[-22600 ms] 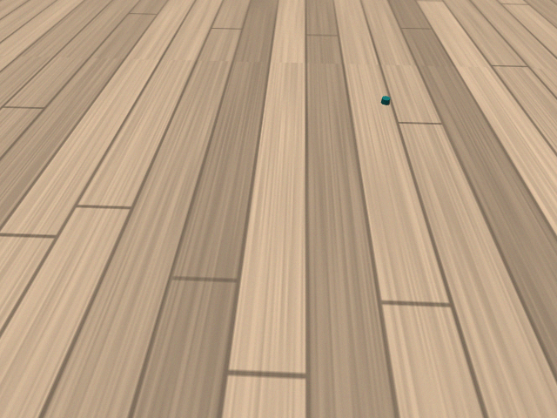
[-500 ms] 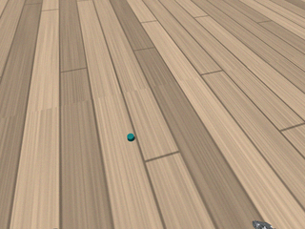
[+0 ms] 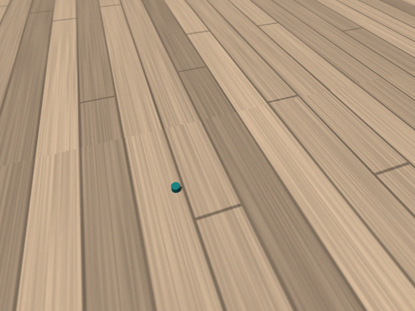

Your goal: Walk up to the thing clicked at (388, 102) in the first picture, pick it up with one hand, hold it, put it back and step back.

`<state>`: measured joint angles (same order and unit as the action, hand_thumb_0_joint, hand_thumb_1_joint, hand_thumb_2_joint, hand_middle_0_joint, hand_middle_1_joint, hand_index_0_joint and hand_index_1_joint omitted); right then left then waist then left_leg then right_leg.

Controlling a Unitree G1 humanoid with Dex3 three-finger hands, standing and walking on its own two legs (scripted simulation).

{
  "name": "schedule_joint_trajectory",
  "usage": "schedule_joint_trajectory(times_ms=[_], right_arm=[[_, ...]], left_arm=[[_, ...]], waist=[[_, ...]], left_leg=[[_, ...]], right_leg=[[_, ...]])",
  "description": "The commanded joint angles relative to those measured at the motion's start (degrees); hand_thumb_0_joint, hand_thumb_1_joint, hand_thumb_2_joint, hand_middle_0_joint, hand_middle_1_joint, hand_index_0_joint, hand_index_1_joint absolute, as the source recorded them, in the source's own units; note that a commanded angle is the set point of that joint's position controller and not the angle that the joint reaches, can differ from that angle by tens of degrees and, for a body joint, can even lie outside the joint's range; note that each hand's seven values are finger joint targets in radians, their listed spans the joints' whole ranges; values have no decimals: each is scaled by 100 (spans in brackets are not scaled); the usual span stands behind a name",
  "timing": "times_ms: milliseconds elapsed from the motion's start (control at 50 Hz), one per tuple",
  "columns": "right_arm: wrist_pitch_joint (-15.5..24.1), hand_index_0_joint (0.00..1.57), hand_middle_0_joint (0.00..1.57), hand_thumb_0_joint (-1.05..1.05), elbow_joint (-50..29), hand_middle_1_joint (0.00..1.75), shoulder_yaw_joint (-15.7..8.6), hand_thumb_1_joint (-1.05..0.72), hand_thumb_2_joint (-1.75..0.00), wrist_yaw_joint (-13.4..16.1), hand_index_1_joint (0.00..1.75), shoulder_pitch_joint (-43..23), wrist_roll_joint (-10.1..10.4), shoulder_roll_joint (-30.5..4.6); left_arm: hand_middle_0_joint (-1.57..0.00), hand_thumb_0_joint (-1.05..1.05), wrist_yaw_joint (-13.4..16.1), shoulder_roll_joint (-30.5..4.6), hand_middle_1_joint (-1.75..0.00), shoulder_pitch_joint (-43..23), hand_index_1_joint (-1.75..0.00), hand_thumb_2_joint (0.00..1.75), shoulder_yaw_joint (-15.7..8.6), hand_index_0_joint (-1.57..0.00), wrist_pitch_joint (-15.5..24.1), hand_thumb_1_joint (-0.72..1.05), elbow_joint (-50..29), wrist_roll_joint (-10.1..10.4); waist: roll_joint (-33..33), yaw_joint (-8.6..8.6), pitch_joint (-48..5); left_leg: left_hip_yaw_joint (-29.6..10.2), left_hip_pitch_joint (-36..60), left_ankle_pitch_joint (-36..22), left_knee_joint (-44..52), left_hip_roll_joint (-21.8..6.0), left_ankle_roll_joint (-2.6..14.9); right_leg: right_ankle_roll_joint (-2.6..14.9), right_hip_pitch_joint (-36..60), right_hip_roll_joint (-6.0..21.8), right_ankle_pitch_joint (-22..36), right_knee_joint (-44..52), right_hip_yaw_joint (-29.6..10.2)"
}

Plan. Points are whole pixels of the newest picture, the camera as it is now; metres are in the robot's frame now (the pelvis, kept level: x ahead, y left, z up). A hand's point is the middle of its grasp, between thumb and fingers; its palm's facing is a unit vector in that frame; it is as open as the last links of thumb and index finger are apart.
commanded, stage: stand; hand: left
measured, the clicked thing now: (175, 187) +0.89 +0.21 -0.77
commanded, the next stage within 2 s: walk up in 0.60 s
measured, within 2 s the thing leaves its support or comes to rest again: neither
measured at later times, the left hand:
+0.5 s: hand out of the picture +0.06 +0.24 -0.16, palm faces -0.04 -0.94 -0.34, open 7.4 cm
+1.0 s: hand out of the picture +0.09 +0.32 -0.17, palm faces -0.04 -0.93 -0.35, open 7.4 cm
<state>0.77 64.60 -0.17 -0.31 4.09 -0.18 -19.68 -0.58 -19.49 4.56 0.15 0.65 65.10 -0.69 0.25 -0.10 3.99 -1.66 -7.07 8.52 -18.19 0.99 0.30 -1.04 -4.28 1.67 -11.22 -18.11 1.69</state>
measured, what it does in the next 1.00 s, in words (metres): lifts its right foot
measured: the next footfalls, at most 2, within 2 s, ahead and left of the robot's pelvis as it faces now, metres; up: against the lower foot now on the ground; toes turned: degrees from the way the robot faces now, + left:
right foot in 1.24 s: +0.29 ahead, -0.13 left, +0.00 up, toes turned -5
left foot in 1.60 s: +0.42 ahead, +0.12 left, +0.00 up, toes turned +0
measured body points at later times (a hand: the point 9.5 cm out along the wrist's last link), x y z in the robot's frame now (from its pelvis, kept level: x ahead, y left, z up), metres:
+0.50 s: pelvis -0.01 -0.01 +0.00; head +0.00 -0.01 +0.45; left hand +0.06 +0.29 -0.13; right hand +0.06 -0.31 -0.14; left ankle +0.02 +0.12 -0.75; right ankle -0.01 -0.13 -0.75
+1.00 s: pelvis +0.07 +0.03 -0.02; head +0.08 +0.05 +0.43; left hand +0.09 +0.36 -0.15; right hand +0.12 -0.30 -0.11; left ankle +0.09 +0.15 -0.75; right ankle +0.05 -0.10 -0.69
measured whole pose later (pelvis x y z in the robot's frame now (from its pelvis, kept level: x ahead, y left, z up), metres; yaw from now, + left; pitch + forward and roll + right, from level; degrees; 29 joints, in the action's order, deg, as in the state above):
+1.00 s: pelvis +0.07 +0.03 -0.02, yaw +0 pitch -3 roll +1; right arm 3.9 54.7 -4.8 -2.3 15.8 -1.8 -22.6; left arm -3.1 -25.5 17.0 -3.8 -0.1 57.1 -1.1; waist -3.7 -0.4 4.4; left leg 4.1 -12.6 14.4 -29.9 -0.7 1.5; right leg 2.4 -21.5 0.2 -24.0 -57.5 -3.9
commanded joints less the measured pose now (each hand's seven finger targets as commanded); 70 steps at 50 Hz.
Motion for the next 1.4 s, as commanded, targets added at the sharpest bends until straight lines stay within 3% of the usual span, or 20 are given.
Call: schedule_joint_trajectory(times_ms=[0, 560, 580, 600, 660, 700, 760, 820, 840, 860, 880, 920, 980, 1100, 1200, 1220, 1240, 1260, 1300, 1380], right_arm=[[144, 20, 20, 0, -290, 30, -219, -90, -90, 40, 30, -263, -27, -1199], [134, 20, 20, 0, -229, 30, -133, -90, -90, 55, 30, 41, -26, -1272], [200, 20, 20, 0, -533, 30, -439, -90, -90, -66, 30, 420, -97, -1657], [187, 20, 20, 0, -540, 30, -483, -90, -90, -113, 30, 409, -172, -1687], [198, 20, 20, 0, -1015, 30, -499, -90, -90, -164, 30, -276, -227, -1309], [261, 20, 20, 0, -1038, 30, -577, -90, -90, -191, 30, 5, -210, -1437], [282, 20, 20, 0, -1084, 30, -666, -90, -90, -311, 30, 553, -192, -1375], [341, 20, 20, 0, -760, 30, -871, -90, -90, -212, 30, 1755, -250, -1460], [370, 20, 20, 0, -704, 30, -1014, -90, -90, -135, 30, 2312, -293, -1870], [426, 20, 20, 0, -900, 30, -1058, -90, -90, -107, 30, 2269, -342, -2392], [416, 20, 20, 0, -1170, 30, -1061, -90, -90, -123, 30, 1657, -163, -2473], [442, 20, 20, 0, -1435, 30, -882, -90, -90, -114, 30, 1043, -141, -2054], [493, 20, 20, 0, -1555, 30, -814, -90, -90, -112, 30, 1100, -115, -1871], [517, 20, 20, 0, -1765, 30, -828, -90, -90, -148, 30, 1266, -88, -1986], [395, 20, 20, 0, -1943, 30, -696, -90, -90, -140, 30, 1160, -61, -1748], [379, 20, 20, 0, -1955, 30, -590, -90, -90, -131, 30, 1459, -50, -1469], [383, 20, 20, 0, -2145, 30, -434, -90, -90, -132, 30, 1563, -13, -1036], [335, 20, 20, 0, -2093, 30, -558, -90, -90, -76, 30, 1391, -9, -1539], [321, 20, 20, 0, -1893, 30, -619, -90, -90, -55, 30, 1390, 44, -1693], [280, 20, 20, 0, -1676, 30, -616, -90, -90, -204, 30, 1763, -4, -1511]], left_arm=[[-20, 0, 90, -1274, -30, -213, -30, 90, -254, -20, 145, 90, -248, 7], [-20, 0, 68, -1306, -30, -42, -30, 90, -227, -20, 135, 90, -291, 29], [-20, 0, -63, -1704, -30, 430, -30, 90, -569, -20, 178, 90, -576, -63], [-20, 0, -102, -1773, -30, 622, -30, 90, -624, -20, 173, 90, -508, -120], [-20, 0, -82, -2007, -30, 1002, -30, 90, -831, -20, 243, 90, -707, -158], [-20, 0, -75, -1946, -30, 944, -30, 90, -848, -20, 298, 90, -890, -144], [-20, 0, -158, -1954, -30, 266, -30, 90, -829, -20, 283, 90, -1308, -201], [-20, 0, -232, -1542, -30, 189, -30, 90, -665, -20, 162, 90, -1526, -139], [-20, 0, -238, -1147, -30, 540, -30, 90, -550, -20, 146, 90, -1572, -96], [-20, 0, -207, -992, -30, 805, -30, 90, -504, -20, 128, 90, -1577, -65], [-20, 0, -159, -1608, -30, 695, -30, 90, -632, -20, 118, 90, -1550, -83], [-20, 0, -180, -1706, -30, 1100, -30, 90, -640, -20, 133, 90, -1347, 21], [-20, 0, -270, -1724, -30, 1368, -30, 90, -669, -20, 148, 90, -1237, -26], [-20, 0, -434, -1537, -30, 766, -30, 90, -665, -20, 183, 90, -1645, -78], [-20, 0, -336, -1565, -30, 1511, -30, 90, -765, -20, 300, 90, -1499, -88], [-20, 0, -264, -1788, -30, 2031, -30, 90, -887, -20, 358, 90, -1392, -89], [-20, 0, -170, -2339, -30, 2437, -30, 90, -1033, -20, 415, 90, -1468, -101], [-20, 0, -178, -2552, -30, 2286, -30, 90, -999, -20, 417, 90, -1585, -25], [-20, 0, -132, -2217, -30, 1733, -30, 90, -906, -20, 401, 90, -1807, 112], [-20, 0, -110, -1898, -30, 1378, -30, 90, -773, -20, 436, 90, -2029, 49]], waist=[[-58, 35, -430], [-18, 3, -517], [-175, 81, -977], [-171, 199, -519], [-990, 604, 599], [-510, 417, 300], [-1004, 28, 90], [-140, -595, -123], [1313, -797, -380], [1779, -697, -357], [900, -502, -16], [493, -48, 343], [751, -53, 188], [735, -155, 294], [157, 327, -238], [-745, 563, -545], [-2184, 674, -618], [-1601, 641, -473], [-628, 376, 41], [-1099, 77, 31]], left_leg=[[-635, -114, -187, 391, -719, 66], [-626, -119, -498, 239, -795, 76], [-564, -194, 2234, -241, -470, 431], [-593, -1023, 3207, -420, -437, 445], [114, -3128, 1557, -2481, -348, 83], [-165, -2905, 1560, -2639, -626, 97], [45, -1363, 1500, -1807, -692, 134], [534, 1080, 409, -877, -147, -8], [-660, 1721, 1800, -59, -806, 258], [-3400, 1208, 3764, 1016, -2227, 796], [-3690, 298, 4227, 1192, -2544, 1300], [-2442, -123, 3354, 909, -2125, 1200], [-1282, -170, 2077, 800, -1782, 1120], [-480, -520, 1599, 643, -1616, 1128], [183, -1028, -22, -1280, -1144, 801], [418, -1494, -37, -2662, -822, 620], [701, -2637, 1725, -4384, -104, 280], [151, -3005, 2377, -4915, -5, 238], [-416, -2811, 1886, -5092, -404, 227], [49, -2158, 1354, -3770, -580, 68]], right_leg=[[172, -8, 593, 132, 400, -529], [215, -80, 601, 274, 352, -604], [466, 151, 271, -2140, 28, -542], [610, 41, 440, -3168, 34, -890], [1401, 576, 1857, -2874, 1164, -2459], [1567, 643, 1846, -2056, 1109, -2339], [1243, -481, 1395, -2026, 806, -1372], [828, -2242, 511, -1697, -1091, -288], [629, -2959, -108, -1873, -2904, 168], [418, -3658, -694, -2348, -4219, -392], [461, -3291, -183, -2118, -4435, -1114], [397, -3155, 103, -1357, -4457, -1111], [181, -2744, 240, -902, -3657, -777], [147, -1985, 377, -254, -2050, -232], [303, -73, -140, -62, -1229, 339], [417, 783, -47, -527, -908, -49], [921, 1180, 1429, -1483, -71, -2465], [1674, 785, 2211, -1583, 416, -4011], [1731, -76, 1966, -995, 287, -2989], [1456, -748, 1216, -48, 156, -1312]])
